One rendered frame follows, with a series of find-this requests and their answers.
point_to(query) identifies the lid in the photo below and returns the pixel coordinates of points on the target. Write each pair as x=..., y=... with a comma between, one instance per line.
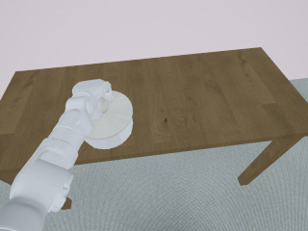
x=115, y=120

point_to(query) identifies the left robot forearm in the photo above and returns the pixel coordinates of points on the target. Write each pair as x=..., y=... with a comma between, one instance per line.
x=62, y=146

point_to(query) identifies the table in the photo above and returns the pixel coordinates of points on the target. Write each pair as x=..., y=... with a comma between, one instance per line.
x=180, y=103

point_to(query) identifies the pot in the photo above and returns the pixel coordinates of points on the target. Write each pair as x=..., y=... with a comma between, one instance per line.
x=113, y=141

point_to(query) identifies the left robot upper arm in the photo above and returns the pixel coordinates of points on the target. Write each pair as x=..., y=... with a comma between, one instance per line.
x=42, y=190

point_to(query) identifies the knob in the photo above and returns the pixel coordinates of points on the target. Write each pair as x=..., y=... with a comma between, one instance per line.
x=103, y=105

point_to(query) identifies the left robot hand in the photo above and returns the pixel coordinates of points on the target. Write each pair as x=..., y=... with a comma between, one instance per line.
x=98, y=88

